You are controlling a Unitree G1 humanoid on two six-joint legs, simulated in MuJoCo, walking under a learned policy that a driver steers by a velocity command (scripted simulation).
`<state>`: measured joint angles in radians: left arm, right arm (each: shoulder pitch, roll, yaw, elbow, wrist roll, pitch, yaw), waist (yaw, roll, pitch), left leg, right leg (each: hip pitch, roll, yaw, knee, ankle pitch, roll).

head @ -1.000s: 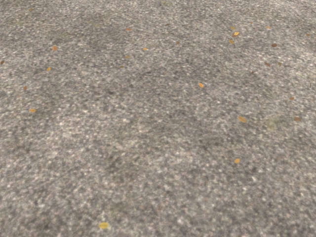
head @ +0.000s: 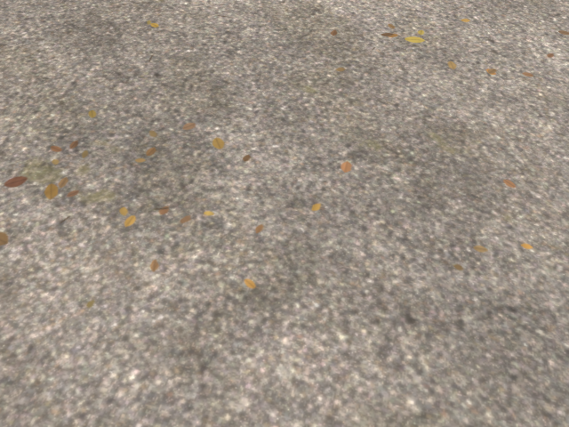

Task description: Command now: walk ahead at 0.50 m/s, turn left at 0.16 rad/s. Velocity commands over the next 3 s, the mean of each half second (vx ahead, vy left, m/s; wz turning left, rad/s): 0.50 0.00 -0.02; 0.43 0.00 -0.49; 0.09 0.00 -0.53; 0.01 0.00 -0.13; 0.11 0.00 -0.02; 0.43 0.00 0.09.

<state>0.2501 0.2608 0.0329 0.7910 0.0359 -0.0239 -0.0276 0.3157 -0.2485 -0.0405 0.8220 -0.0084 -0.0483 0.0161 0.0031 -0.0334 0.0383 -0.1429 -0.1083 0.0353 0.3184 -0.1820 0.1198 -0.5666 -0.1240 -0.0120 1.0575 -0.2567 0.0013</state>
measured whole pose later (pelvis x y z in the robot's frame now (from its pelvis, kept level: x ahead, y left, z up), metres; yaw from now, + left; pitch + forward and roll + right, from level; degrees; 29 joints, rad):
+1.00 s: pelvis +0.53 -0.03 -0.01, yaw -20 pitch +1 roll -1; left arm 0.30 0.32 0.09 0.82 0.02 0.00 -0.01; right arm 0.15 -0.25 -0.02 0.74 -0.03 -0.07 -0.02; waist 0.04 -0.04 0.06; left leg -0.31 0.02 0.07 0.47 -0.17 0.03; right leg -0.43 0.06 0.03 1.12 -0.44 -0.03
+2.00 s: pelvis +0.60 -0.06 +0.00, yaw -38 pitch -2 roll +0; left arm 0.23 0.23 0.02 0.94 0.01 0.01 0.01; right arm 0.23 -0.21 -0.01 0.89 -0.01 0.00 -0.02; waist 0.01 -0.01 0.02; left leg -0.13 -0.03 0.02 0.40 -0.24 0.04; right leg -0.22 0.05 0.05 0.38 -0.13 -0.03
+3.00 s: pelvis +0.81 -0.26 -0.02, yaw -35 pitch +1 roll +0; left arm 0.51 0.14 0.00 1.15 0.02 -0.10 0.01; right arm -0.03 -0.18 -0.03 0.89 -0.02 -0.05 0.02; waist 0.06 0.01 0.07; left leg -0.52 -0.01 0.10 0.58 -0.12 0.11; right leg 0.17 0.04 -0.09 0.26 -0.42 -0.04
